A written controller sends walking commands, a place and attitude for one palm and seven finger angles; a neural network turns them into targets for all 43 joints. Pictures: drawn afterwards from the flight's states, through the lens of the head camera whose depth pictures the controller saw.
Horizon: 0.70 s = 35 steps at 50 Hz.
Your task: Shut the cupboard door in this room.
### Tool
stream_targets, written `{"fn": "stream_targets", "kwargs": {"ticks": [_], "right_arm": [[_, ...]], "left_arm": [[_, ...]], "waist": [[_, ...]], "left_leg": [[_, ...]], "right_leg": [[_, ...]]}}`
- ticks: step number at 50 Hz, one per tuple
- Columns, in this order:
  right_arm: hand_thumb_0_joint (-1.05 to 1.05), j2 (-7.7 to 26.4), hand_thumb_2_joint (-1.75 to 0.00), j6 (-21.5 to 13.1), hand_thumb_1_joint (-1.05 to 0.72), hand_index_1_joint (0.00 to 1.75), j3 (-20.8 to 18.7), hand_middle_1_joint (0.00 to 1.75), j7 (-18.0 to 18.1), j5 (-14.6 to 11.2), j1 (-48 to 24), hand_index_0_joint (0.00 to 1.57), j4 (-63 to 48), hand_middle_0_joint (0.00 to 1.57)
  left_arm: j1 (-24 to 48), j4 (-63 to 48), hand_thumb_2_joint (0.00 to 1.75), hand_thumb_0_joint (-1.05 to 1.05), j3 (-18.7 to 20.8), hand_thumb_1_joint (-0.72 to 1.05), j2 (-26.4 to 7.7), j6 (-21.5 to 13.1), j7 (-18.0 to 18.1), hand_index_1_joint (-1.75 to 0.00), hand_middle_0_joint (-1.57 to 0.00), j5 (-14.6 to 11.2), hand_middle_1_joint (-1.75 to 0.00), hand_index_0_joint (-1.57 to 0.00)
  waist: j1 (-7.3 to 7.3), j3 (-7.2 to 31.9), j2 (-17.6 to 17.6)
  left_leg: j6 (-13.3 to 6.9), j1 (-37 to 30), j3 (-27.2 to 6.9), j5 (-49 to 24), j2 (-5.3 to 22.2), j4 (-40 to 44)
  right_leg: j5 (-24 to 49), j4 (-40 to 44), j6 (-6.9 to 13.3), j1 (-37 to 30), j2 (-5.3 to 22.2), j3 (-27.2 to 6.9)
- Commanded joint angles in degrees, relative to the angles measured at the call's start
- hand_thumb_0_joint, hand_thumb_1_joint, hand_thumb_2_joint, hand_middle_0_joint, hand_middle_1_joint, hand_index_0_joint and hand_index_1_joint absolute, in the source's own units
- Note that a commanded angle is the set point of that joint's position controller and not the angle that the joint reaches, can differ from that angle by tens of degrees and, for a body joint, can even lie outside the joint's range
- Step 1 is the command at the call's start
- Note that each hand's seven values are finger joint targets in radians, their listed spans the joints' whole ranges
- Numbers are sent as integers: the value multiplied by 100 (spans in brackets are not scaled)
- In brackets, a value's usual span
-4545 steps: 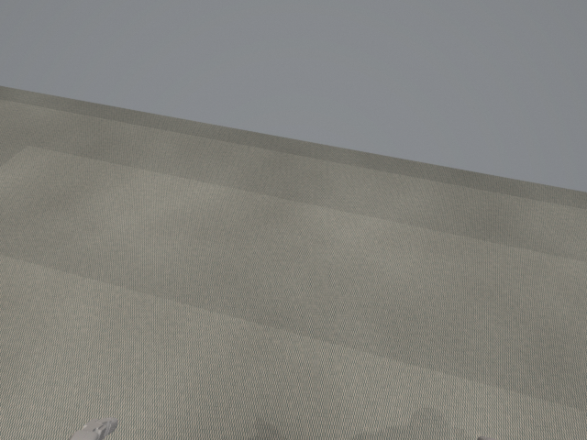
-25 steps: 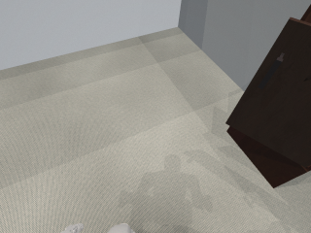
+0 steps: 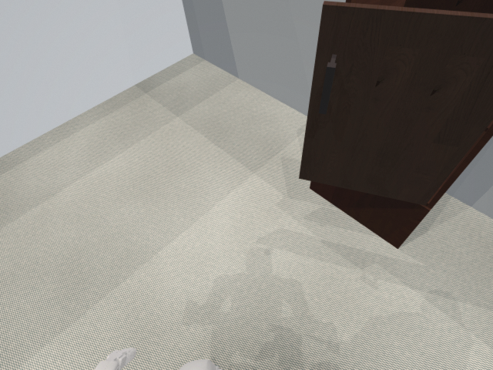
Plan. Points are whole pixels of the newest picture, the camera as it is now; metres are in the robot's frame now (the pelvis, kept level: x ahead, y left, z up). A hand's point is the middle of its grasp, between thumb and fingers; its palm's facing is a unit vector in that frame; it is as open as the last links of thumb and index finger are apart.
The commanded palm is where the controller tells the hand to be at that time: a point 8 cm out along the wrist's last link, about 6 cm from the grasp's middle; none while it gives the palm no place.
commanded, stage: turn to face it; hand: left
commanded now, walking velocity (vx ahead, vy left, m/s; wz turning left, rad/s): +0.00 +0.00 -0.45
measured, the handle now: (328, 85) +0.73 -0.16 +0.02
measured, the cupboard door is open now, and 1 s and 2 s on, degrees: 27 27 27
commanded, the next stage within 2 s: take the last steps up to it in 0.44 s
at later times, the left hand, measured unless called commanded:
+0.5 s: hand out of the picture +0.13 +0.22 -0.16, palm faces -0.14 -0.97 -0.19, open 7.4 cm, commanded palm none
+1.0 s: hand out of the picture +0.14 +0.15 -0.16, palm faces -0.27 -0.95 -0.17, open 7.4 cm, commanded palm none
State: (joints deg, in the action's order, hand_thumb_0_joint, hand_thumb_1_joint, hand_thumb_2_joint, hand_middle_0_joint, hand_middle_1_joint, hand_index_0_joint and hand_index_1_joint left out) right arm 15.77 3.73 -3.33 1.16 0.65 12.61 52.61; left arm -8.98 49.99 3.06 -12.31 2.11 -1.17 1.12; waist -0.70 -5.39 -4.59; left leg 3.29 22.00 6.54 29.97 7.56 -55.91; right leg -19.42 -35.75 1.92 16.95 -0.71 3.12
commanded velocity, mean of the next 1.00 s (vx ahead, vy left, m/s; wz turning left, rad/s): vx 0.14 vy -0.07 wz -0.24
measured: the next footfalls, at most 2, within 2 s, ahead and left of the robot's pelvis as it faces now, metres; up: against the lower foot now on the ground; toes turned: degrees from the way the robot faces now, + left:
left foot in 0.34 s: +0.09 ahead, +0.13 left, +0.00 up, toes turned -5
right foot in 0.74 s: +0.01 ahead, -0.10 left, +0.00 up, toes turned -19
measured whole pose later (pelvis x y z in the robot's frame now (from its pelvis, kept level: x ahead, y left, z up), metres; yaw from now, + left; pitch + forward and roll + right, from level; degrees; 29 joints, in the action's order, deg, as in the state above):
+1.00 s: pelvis +0.09 -0.02 +0.01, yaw -17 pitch +0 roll -1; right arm 13.1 1.0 -3.4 -0.3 1.6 14.2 56.6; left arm -18.6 59.8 2.3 -9.8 -0.4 -0.4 1.6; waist -1.4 -1.7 -0.6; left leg 2.3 29.8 4.8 19.0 5.7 -50.8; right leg -18.6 -20.2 2.9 1.9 -3.1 2.6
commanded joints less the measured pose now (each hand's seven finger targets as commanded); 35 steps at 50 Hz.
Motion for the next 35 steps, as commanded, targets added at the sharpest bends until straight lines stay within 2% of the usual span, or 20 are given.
{"fn": "stream_targets", "kwargs": {"ticks": [1,3,5,8,11,12,14,15,16,17,18,19,20,21,24,27,30,32,34,35], "right_arm": [[0,464,-90,-182,-90,30,-85,30,6,30,-289,20,-624,20],[0,335,-90,-178,-90,30,-70,30,-11,27,-197,20,-547,20],[0,271,-90,-180,-90,30,-58,30,-9,14,-122,20,-505,20],[0,216,-90,-186,-90,30,-39,30,8,7,-308,20,-563,20],[0,174,-90,-231,-90,30,-22,30,26,-20,-247,20,-572,20],[0,162,-90,-246,-90,30,-14,30,36,-28,-204,20,-556,20],[0,163,-90,-295,-90,30,-3,30,75,-36,186,20,-417,20],[0,247,-90,-340,-90,30,-13,30,72,-38,436,20,-319,20],[0,644,-90,-409,-90,30,-55,30,98,23,542,20,-293,20],[0,1057,-90,-408,-90,30,-117,30,120,79,580,20,-351,20],[0,1009,-90,-348,-90,30,-89,30,141,125,502,20,-406,20],[0,789,-90,-367,-90,30,-28,30,173,137,315,20,-401,20],[0,646,-90,-389,-90,30,27,30,190,131,190,20,-431,20],[0,586,-90,-396,-90,30,47,30,200,138,124,20,-439,20],[0,537,-90,-392,-90,30,35,30,205,115,178,20,-342,20],[0,537,-90,-376,-90,30,-12,30,191,109,432,20,-184,20],[0,681,-90,-352,-90,30,-96,30,140,146,664,20,-36,20],[0,816,-90,-349,-90,30,-158,30,115,163,578,20,4,20],[0,873,-90,-356,-90,30,-185,30,101,144,474,20,64,20],[0,791,-90,-370,-90,30,-176,30,77,117,419,20,97,20]], "left_arm": [[-125,-344,90,0,286,90,-1104,-84,226,-30,-20,-9,-30,-20],[-215,-339,90,0,265,90,-1040,-142,204,-30,-20,-9,-30,-20],[-291,-292,90,0,279,90,-1074,-157,209,-30,-20,17,-30,-20],[-458,-219,90,0,299,90,-1108,-136,193,-30,-20,27,-30,-20],[-394,-207,90,0,331,90,-1162,-112,198,-30,-20,59,-30,-20],[-351,-208,90,0,334,90,-1156,-100,193,-30,-20,56,-30,-20],[-173,-198,90,0,321,90,-1082,-74,200,-30,-20,13,-30,-20],[-85,-185,90,0,292,90,-958,-58,195,-30,-20,-20,-30,-20],[-274,-249,90,0,236,90,-669,-24,180,-30,-20,-64,-30,-20],[-403,-292,90,0,183,90,-456,-14,147,-30,-20,-88,-30,-20],[-290,-280,90,0,208,90,-605,8,149,-30,-20,-42,-30,-20],[-223,-202,90,0,241,90,-625,65,129,-30,-20,15,-30,-20],[-227,-137,90,0,257,90,-658,73,91,-30,-20,25,-30,-20],[-240,-102,90,0,277,90,-628,67,59,-30,-20,27,-30,-20],[-322,-19,90,0,207,90,-450,88,31,-30,-20,-5,-30,-20],[-146,-26,90,0,149,90,-331,85,34,-30,-20,-12,-30,-20],[37,-31,90,0,111,90,-298,56,-26,-30,-20,10,-30,-20],[37,-18,90,0,126,90,-307,53,-90,-30,-20,31,-30,-20],[-227,100,90,0,160,90,-351,21,-143,-30,-20,48,-30,-20],[-521,240,90,0,188,90,-462,-32,-143,-30,-20,51,-30,-20]], "waist": [[128,583,1653],[71,784,1280],[81,937,1132],[192,867,1158],[160,834,1255],[138,830,1323],[-70,861,1288],[-179,888,977],[-151,1008,-177],[-111,964,-1372],[-150,784,-924],[-50,480,-747],[31,388,-746],[74,369,-660],[86,717,-485],[-50,831,-529],[-219,830,-538],[-202,683,-561],[-32,545,-316],[123,617,-33]], "left_leg": [[108,1329,-722,-565,-50,-1162],[156,1003,-635,-741,-199,-803],[167,869,-589,-745,-294,-358],[159,745,-542,-685,-417,178],[97,387,-537,-562,-476,967],[72,144,-503,-665,-543,1306],[16,-658,-514,-1448,-598,2411],[-26,-1303,-589,-2067,-497,3114],[-314,-1916,-1480,-2558,390,3661],[-948,-1956,-2606,-3527,1540,3843],[-1330,-1303,-2597,-3248,1759,3894],[-1263,-1020,-2320,-3266,1489,4034],[-1245,-928,-2152,-3422,1298,4001],[-1198,-1015,-1813,-3771,1142,3893],[-1137,-1676,-1085,-4421,837,3596],[-1188,-1787,-980,-4445,877,3515],[-1183,-1763,-1210,-2724,1102,3726],[-1136,-1472,-1308,-1340,1214,3910],[-958,-884,-1211,-476,1134,3762],[-784,-475,-936,-439,879,3304]], "right_leg": [[2719,1612,889,-1024,1508,-1815],[3318,1449,833,-988,1334,-1576],[3314,1402,860,-1190,1317,-1570],[3240,1407,932,-1137,1307,-1804],[3132,1313,966,-992,1351,-1990],[3188,1234,912,-866,1289,-2013],[2963,938,651,-475,1105,-1992],[2424,685,399,-71,861,-1775],[1099,72,79,616,217,-1315],[-1129,-1013,-216,1133,-260,-571],[-1570,-1933,-217,914,-118,-710],[-1256,-2420,-273,1034,-15,-798],[-1054,-2692,-293,1085,63,-731],[-885,-2761,-340,1162,94,-700],[-649,-2362,-408,1111,93,-455],[-664,-1611,-404,831,112,-281],[-790,-957,-320,605,72,-32],[-762,-475,-232,404,64,36],[-227,432,-154,-350,-42,163],[155,1178,-90,-1073,-66,134]]}}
